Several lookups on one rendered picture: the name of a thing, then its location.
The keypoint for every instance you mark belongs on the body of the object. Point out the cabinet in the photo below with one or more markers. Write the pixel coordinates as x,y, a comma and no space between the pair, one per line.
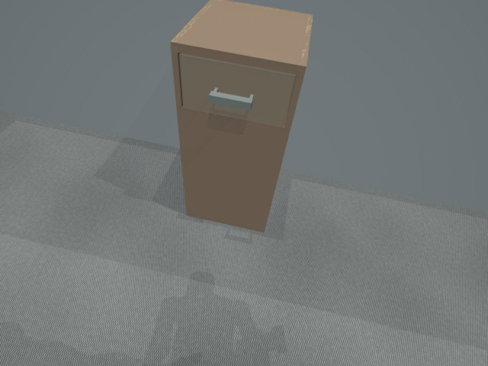
230,165

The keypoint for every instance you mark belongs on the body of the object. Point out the handle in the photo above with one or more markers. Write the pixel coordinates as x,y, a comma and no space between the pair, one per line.
233,101

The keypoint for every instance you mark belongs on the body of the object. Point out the drawer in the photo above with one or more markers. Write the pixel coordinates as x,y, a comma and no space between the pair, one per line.
271,89

